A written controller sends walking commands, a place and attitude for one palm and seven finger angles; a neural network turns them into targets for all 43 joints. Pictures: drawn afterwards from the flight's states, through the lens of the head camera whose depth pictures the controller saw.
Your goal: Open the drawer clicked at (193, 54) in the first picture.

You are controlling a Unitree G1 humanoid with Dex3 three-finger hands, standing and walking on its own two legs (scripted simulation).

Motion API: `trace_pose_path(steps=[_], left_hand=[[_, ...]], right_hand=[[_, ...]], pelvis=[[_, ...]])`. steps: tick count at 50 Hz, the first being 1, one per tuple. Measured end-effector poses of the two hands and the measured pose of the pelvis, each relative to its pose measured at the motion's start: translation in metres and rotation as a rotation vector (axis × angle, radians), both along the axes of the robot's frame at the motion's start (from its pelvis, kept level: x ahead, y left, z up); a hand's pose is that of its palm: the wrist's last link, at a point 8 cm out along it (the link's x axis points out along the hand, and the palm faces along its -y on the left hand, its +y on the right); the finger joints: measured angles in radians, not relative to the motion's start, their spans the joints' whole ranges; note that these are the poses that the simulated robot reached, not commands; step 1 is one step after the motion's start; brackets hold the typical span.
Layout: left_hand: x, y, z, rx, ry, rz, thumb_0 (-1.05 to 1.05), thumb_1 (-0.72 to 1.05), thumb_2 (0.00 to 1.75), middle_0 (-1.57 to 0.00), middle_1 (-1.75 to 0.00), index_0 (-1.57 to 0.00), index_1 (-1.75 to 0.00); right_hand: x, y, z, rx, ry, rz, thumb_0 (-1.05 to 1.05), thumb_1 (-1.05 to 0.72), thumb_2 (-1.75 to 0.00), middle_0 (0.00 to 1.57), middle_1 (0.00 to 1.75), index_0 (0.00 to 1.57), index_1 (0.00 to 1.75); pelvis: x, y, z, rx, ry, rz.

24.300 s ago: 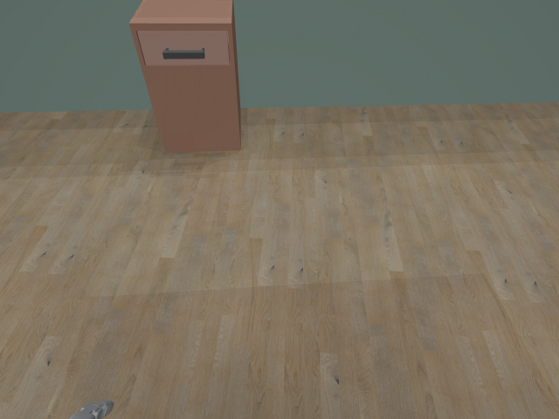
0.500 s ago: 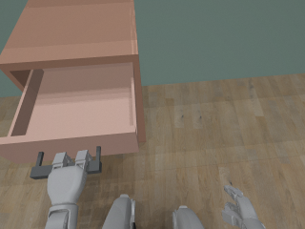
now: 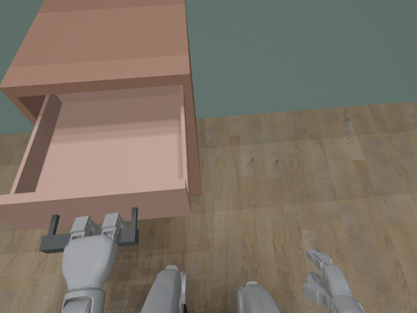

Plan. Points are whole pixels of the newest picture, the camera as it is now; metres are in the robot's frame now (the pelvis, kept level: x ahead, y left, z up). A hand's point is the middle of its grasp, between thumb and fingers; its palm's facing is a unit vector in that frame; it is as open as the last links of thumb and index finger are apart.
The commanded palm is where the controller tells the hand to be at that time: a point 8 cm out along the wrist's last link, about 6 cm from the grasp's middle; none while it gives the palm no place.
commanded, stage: pull the drawer open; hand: left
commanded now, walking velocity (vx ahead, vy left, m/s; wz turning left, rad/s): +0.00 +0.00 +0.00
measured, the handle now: (93, 228) +0.28 +0.26 -0.04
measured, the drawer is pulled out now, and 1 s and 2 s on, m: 0.28 0.29 0.29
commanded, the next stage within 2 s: open the thumb to release the handle in 0.56 s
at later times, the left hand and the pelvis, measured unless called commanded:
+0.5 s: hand (104, 265) +0.21 +0.22 -0.06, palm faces -0.06 -0.08 -1.00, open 6.3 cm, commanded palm +0.17 +0.22 -0.01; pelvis +0.00 +0.00 +0.00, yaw +0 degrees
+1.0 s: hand (100, 266) +0.21 +0.23 -0.06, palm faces -0.02 -0.07 -1.00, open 8.9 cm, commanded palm +0.19 +0.22 -0.01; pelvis -0.01 +0.00 +0.00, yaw +1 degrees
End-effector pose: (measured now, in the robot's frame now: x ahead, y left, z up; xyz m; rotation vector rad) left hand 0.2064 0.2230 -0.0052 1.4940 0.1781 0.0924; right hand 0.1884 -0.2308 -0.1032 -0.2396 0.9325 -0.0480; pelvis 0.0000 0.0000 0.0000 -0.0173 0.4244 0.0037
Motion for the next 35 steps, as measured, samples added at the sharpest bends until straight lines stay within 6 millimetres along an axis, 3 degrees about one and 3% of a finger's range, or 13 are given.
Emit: trace_pose_path(steps=[35], left_hand=[[-0.011, -0.001, 0.0, 0.001, 0.0, 0.0, 0.02, 0.65, 0.72, -0.27, -1.35, -0.36, -1.28]], right_hand=[[0.01, 0.0, -0.005, -0.001, -0.015, 0.021, 0.01, -0.91, -0.9, 0.2, 0.3, 0.2, 0.3]], pelvis=[[0.002, -0.003, -0.004, 0.004, 0.009, 0.005]])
